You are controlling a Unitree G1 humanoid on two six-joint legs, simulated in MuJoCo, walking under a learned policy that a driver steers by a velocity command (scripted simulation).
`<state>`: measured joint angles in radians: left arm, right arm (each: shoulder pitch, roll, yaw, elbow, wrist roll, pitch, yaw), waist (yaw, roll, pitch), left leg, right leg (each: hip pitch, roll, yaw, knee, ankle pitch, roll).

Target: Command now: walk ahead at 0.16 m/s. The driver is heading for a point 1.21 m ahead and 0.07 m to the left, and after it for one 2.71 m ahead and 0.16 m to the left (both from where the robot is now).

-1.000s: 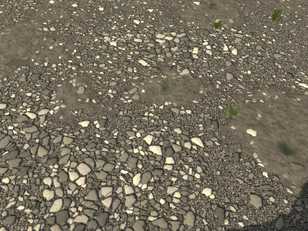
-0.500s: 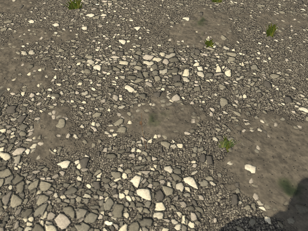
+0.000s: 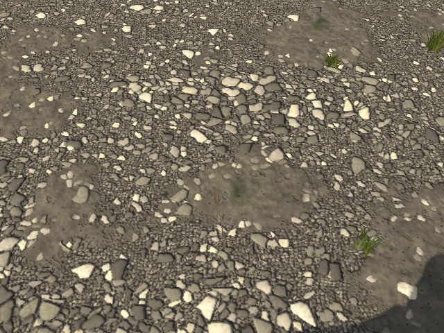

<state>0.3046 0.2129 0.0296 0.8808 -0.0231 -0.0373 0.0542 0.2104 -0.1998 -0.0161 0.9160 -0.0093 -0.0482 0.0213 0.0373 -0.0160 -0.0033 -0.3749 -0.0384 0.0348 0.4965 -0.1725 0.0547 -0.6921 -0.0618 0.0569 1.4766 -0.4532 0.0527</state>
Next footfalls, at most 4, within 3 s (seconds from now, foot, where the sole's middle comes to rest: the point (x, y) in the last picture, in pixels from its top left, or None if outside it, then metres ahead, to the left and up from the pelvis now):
0.16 right None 0.17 -0.16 -0.77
1.98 left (211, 311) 0.54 0.08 -0.77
2.56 right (281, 219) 0.88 -0.15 -0.77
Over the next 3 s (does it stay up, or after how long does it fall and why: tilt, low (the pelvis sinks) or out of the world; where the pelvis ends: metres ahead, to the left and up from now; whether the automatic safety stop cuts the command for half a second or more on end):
stays up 0.93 -0.05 0.00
